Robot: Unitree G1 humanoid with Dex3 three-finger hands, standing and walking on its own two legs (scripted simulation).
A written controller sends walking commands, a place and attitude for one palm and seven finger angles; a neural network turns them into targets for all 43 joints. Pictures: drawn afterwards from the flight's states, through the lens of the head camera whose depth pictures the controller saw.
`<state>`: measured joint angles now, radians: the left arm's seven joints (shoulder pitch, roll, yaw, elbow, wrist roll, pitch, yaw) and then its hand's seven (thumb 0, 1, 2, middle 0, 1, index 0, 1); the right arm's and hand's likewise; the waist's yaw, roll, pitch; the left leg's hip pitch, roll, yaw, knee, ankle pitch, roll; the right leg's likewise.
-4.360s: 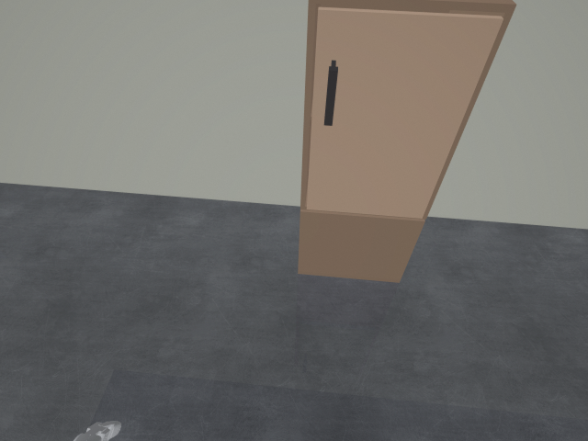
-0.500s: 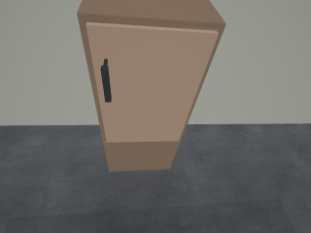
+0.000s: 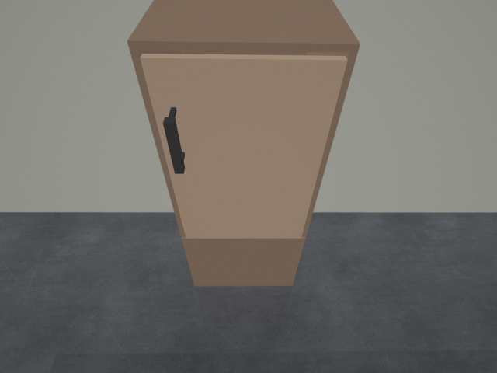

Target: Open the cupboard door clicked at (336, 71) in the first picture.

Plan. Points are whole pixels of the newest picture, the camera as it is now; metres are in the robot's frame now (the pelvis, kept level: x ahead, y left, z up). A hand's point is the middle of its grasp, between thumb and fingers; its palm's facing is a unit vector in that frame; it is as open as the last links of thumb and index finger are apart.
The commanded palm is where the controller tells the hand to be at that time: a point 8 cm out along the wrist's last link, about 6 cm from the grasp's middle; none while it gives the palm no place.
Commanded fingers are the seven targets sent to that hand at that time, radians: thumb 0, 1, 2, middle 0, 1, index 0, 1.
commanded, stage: look again from close up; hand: left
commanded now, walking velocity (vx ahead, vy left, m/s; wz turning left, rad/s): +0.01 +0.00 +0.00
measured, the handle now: (176, 141) +0.55 +0.19 +0.06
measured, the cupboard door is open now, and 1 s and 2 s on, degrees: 0 0 0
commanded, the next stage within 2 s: raise the hand with hooked fingers in 0.58 s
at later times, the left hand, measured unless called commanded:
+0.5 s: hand out of the picture -0.01 +0.25 -0.17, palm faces -0.02 -0.98 -0.22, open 7.3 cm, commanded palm none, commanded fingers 0.00 0.90 0.90 -0.20 -0.30 -0.20 -0.30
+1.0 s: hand (122, 310) +0.21 +0.21 +0.00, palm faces +0.09 -1.00 -0.04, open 8.0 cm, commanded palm +0.13 +0.29 -0.04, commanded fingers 0.00 0.50 0.73 -0.23 -0.56 -0.23 -0.56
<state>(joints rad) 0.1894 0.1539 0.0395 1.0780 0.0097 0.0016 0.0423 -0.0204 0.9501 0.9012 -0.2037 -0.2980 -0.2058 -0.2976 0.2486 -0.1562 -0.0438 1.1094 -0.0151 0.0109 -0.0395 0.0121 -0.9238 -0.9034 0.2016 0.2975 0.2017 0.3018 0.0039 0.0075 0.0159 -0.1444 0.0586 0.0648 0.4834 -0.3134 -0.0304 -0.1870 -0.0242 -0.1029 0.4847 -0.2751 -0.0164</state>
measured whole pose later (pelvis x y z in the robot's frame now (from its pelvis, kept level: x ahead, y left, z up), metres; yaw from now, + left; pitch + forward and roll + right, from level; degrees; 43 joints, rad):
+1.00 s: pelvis -0.01 +0.01 -0.03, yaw +0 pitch +8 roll +1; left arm 0.35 0.21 0.23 0.17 -0.24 -0.48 -0.23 0.00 0.74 0.82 -0.21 -0.42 -0.22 -0.42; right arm 0.20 -0.24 -0.09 0.67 0.02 -0.26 0.00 0.02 -0.91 -0.90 0.20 0.30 0.20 0.30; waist -0.04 -0.05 -0.12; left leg -0.52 0.03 0.07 0.81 -0.43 -0.01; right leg -0.57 -0.05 -0.04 0.84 -0.41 0.00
